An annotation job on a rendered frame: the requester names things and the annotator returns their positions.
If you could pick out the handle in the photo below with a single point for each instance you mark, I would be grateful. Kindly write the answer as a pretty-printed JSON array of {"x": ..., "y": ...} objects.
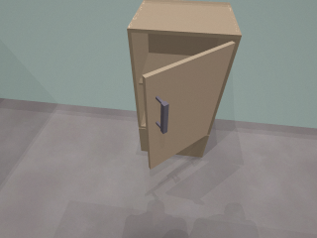
[{"x": 164, "y": 107}]

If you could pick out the cupboard door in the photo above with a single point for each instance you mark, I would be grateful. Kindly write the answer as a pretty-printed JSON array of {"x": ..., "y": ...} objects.
[{"x": 191, "y": 87}]

